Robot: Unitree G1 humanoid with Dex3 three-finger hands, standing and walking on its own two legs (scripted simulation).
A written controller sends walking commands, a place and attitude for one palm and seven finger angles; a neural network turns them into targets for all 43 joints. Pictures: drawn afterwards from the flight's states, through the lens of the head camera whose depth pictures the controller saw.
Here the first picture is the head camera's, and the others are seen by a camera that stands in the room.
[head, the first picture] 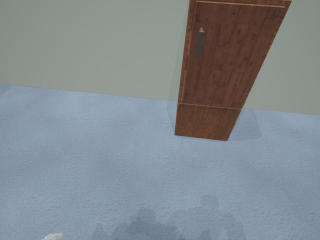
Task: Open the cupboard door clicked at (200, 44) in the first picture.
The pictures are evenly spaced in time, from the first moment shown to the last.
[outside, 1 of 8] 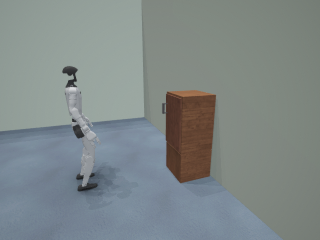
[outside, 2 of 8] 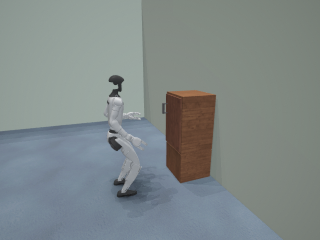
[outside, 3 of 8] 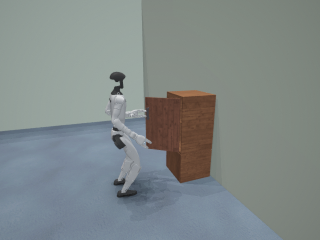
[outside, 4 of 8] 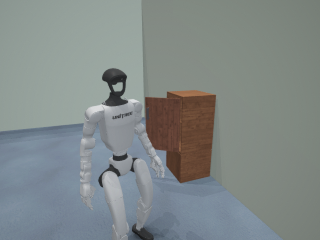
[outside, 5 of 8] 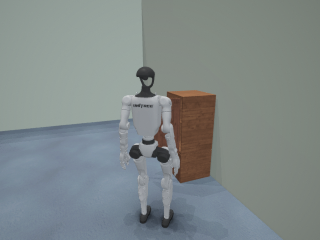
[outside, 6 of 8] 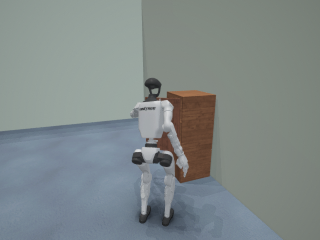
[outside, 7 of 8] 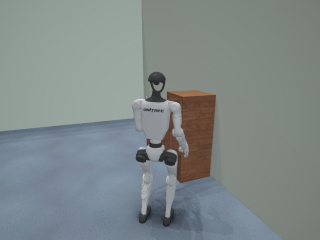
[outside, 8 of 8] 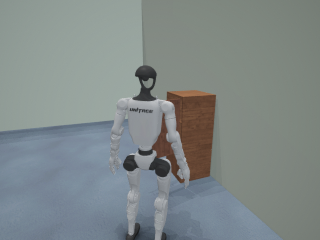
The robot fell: no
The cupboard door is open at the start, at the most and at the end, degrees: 0 101 100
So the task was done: yes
